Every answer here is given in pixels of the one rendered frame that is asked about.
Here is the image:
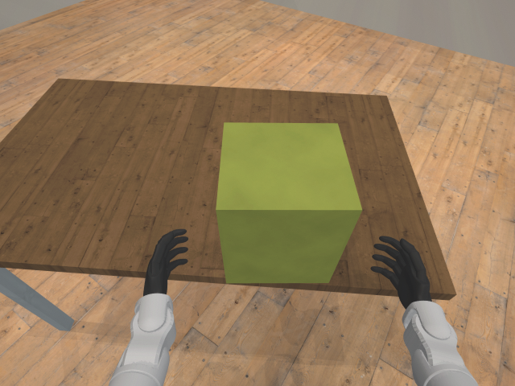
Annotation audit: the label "right robot hand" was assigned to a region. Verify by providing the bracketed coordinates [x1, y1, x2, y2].
[371, 236, 432, 309]

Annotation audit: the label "left robot hand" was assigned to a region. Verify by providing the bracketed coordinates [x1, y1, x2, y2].
[143, 229, 188, 296]

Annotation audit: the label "robot right forearm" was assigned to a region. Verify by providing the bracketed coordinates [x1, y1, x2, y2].
[402, 301, 479, 386]

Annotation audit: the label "robot left forearm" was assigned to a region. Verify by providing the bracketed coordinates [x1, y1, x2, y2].
[109, 294, 176, 386]

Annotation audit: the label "table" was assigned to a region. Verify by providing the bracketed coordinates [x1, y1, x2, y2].
[0, 78, 457, 331]

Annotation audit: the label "carton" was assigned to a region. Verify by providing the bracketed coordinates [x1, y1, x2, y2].
[216, 122, 362, 283]

